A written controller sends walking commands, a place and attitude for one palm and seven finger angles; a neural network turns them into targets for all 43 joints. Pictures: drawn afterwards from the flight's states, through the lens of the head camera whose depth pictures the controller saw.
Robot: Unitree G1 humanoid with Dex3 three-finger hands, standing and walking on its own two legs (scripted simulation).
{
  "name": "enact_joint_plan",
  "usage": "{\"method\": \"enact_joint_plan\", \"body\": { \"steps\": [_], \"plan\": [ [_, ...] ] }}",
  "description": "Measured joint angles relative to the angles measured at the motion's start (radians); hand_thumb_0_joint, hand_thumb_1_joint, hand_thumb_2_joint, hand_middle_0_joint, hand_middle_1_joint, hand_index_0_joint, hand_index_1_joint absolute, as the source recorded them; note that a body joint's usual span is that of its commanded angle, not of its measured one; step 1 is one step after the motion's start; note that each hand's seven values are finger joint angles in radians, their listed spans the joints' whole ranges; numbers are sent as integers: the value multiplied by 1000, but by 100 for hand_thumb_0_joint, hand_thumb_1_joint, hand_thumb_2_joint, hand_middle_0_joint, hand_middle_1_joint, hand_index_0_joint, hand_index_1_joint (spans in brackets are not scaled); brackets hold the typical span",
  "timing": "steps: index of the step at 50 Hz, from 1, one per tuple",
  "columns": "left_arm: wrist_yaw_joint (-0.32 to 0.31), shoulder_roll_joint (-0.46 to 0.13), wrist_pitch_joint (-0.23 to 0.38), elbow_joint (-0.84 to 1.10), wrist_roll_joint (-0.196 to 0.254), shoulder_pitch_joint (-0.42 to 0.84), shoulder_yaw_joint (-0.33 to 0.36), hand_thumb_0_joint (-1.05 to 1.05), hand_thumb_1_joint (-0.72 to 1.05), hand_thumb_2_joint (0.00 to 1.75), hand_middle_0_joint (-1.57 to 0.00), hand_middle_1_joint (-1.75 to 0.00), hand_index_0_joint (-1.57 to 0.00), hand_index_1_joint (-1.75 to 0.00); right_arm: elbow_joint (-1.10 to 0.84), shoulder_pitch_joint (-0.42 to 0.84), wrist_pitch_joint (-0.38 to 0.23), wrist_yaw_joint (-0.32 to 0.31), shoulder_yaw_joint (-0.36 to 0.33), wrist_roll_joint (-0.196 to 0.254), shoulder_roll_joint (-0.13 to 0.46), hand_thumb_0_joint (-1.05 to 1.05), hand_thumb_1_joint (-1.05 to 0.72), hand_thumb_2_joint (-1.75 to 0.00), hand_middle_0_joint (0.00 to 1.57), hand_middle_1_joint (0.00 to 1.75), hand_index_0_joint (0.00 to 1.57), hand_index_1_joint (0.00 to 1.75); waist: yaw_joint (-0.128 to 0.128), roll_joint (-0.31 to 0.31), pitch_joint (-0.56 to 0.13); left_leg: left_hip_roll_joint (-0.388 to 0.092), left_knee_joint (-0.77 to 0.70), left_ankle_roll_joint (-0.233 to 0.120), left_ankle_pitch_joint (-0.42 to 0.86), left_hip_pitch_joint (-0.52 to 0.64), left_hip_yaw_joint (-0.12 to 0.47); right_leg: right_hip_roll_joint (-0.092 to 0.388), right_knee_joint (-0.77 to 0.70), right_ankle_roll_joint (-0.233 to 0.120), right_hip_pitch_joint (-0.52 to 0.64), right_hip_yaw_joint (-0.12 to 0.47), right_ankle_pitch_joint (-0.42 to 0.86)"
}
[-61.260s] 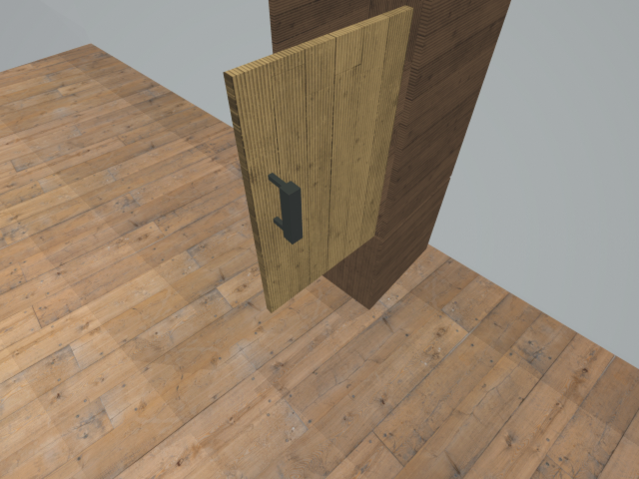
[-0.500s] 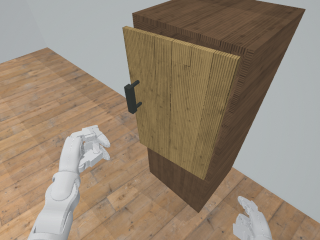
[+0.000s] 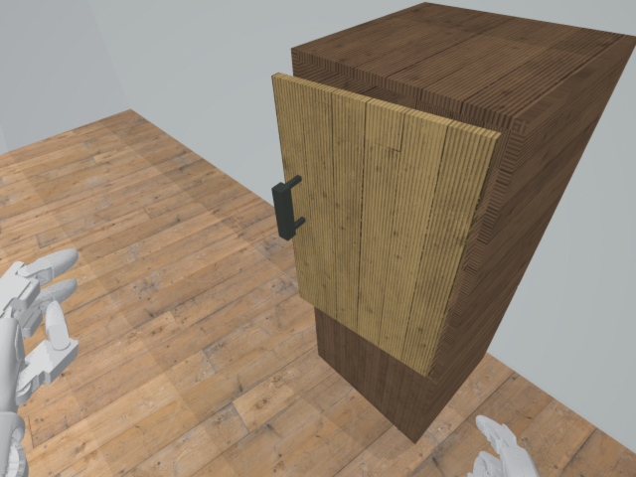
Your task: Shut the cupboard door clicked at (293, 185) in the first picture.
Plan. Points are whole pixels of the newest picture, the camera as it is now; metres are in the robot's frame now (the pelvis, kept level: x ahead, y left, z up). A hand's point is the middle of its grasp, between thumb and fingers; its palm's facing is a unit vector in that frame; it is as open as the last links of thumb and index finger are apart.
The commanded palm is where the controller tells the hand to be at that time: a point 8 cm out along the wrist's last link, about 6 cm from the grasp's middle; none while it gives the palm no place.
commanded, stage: draw the hand back to the body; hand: left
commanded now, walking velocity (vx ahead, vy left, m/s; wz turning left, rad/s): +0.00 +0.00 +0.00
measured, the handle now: (291, 207) +0.60 +0.13 +0.00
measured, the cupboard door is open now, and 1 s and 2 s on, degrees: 7 7 7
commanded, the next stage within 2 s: step back with the hand held close in 0.36 s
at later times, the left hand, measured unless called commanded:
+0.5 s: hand (80, 350) +0.19 +0.25 +0.16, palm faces +0.45 -0.80 -0.40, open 7.4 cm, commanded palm +0.14 +0.29 +0.17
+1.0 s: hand (31, 379) +0.15 +0.28 +0.16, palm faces +0.38 -0.78 -0.50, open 7.4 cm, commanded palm +0.09 +0.32 +0.17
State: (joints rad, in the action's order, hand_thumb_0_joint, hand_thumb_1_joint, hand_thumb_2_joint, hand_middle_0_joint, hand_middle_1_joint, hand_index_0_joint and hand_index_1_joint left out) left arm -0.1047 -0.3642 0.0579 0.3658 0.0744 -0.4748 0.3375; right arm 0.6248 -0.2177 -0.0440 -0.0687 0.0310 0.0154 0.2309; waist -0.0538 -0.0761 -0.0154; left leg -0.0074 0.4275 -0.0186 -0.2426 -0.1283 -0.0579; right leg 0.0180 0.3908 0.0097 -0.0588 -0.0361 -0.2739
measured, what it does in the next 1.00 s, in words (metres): shifts its weight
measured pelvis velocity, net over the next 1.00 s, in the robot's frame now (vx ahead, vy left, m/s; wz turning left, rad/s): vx -0.06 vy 0.02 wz -0.03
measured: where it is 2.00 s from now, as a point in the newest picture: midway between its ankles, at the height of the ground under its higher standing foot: outside the picture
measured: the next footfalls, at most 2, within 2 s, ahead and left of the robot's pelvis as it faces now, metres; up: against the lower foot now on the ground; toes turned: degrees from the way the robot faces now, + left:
right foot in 1.64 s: -0.22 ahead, -0.11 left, +0.00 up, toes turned +2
left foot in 1.82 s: -0.12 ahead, +0.12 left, +0.00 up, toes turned +4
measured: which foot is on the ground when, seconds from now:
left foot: down 0.00-1.00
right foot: down 0.00-1.00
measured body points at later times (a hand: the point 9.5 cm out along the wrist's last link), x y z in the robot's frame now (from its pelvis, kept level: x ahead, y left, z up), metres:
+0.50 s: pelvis +0.00 -0.01 +0.00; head -0.03 -0.04 +0.45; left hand +0.16 +0.29 +0.18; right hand +0.18 -0.24 -0.09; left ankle +0.00 +0.10 -0.74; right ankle -0.04 -0.12 -0.74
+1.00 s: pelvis -0.06 +0.02 -0.01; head -0.06 +0.02 +0.44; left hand +0.13 +0.32 +0.18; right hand +0.10 -0.23 -0.09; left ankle +0.00 +0.10 -0.74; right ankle -0.04 -0.12 -0.74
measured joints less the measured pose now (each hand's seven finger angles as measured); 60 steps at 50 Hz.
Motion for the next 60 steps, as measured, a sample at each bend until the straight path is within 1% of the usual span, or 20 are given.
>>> {"method": "enact_joint_plan", "body": {
  "steps": [2, 4, 9, 14, 20, 25, 29, 32, 39, 44, 50, 55, 60],
  "plan": [
    [-5, -6, 11, 9, 0, -19, 24, 2, 89, 89, -36, -47, -36, -47, 4, -4, -8, -1, -8, 1, 6, 2, -91, -90, 20, 30, 20, 30, -3, -2, -1, -1, 3, 1, -1, -1, 1, -1, 3, -1, -1, -1, -2],
    [-9, 1, 17, 4, 0, -21, 31, 2, 89, 90, -32, -42, -32, -43, 9, -4, -16, -4, -15, 2, 14, 2, -91, -90, 20, 30, 20, 30, -6, -6, 1, 0, 3, 1, -1, -1, 3, 0, 4, -1, 0, -3, -2],
    [-12, 34, 15, -23, -5, 11, 4, 2, 89, 90, -25, -35, -25, -35, 17, 6, -29, -13, -22, 1, 22, 2, -91, -90, 20, 30, 20, 30, -11, -4, 11, 1, -1, 2, 8, -3, 7, 0, 10, -3, -5, -7, -1],
    [-7, 33, 21, -13, -6, 7, -14, 2, 89, 90, -22, -32, -22, -32, 15, 15, -44, -16, -19, -2, 11, 2, -91, -90, 20, 30, 20, 30, -3, 7, 7, -6, -2, 7, 8, 0, 5, -6, 11, -9, -5, -4, -1],
    [-1, 14, 33, 0, -2, -1, 1, 2, 89, 89, -21, -31, -21, -31, 8, 19, -48, -14, -15, -2, -1, 2, -91, -90, 20, 30, 20, 30, 4, 9, 4, -15, -1, 13, 4, 6, 1, -15, 7, -13, 1, 1, 0],
    [1, 17, 30, -11, 3, 2, 8, 2, 89, 89, -21, -30, -21, -31, 8, 17, -40, -12, -15, -2, -2, 2, -91, -90, 20, 30, 20, 30, 2, 7, 9, -17, -5, 14, 8, 7, 0, -17, 2, -14, 1, 2, 4],
    [1, 12, 59, -14, -7, -2, 26, 2, 89, 89, -21, -30, -21, -31, -5, 21, -10, -9, -16, -2, 12, 2, -91, -90, 21, 30, 20, 30, 13, -7, -9, -29, 43, 12, -8, -60, 6, -28, 6, -14, -44, -4, 11],
    [-4, 0, 79, -5, -10, -10, 33, 2, 89, 89, -21, -30, -21, -31, -10, 31, 13, -13, -26, -2, 20, 2, -91, -90, 21, 30, 20, 30, 23, -5, -10, -26, 62, 7, -13, -96, -1, -24, 29, -8, -85, 4, 9],
    [-13, -53, 80, 46, -5, -51, 51, 2, 89, 89, -21, -30, -21, -31, -51, 40, 62, -28, -41, 5, 23, 2, -91, -90, 20, 30, 20, 30, 50, 16, -1, -8, 67, -14, 0, -132, -34, -2, 77, 14, -151, 35, 9],
    [-24, -85, 85, 65, -3, -66, 70, 2, 89, 89, -21, -30, -21, -31, -73, 35, 78, -29, -38, 8, 15, 2, -91, -90, 20, 30, 20, 30, 63, 34, 0, -5, 86, -25, 12, -167, -44, 2, 98, 23, -188, 45, 24],
    [-34, -83, 109, 88, -17, -74, 85, 2, 89, 89, -21, -30, -21, -31, -84, 10, 58, -30, -28, 7, 7, 2, -91, -90, 20, 30, 20, 30, 67, 52, 7, -5, 129, -39, 26, -219, -36, 4, 134, 29, -233, 37, 40],
    [-42, -64, 140, 95, -38, -58, 103, 2, 89, 89, -21, -30, -21, -31, -78, -13, 22, -28, -20, 4, 2, 2, -91, -90, 21, 30, 20, 30, 57, 55, 21, -10, 192, -44, 26, -271, -18, 1, 189, 28, -274, 20, 39],
    [-46, -47, 161, 96, -56, -10, 112, 2, 89, 89, -21, -30, -21, -31, -58, -30, -13, -24, -15, -2, -7, 2, -90, -90, 21, 30, 20, 30, 56, 55, 41, -18, 258, -45, 12, -318, 1, -24, 253, 22, -303, 33, 20]
  ]
}}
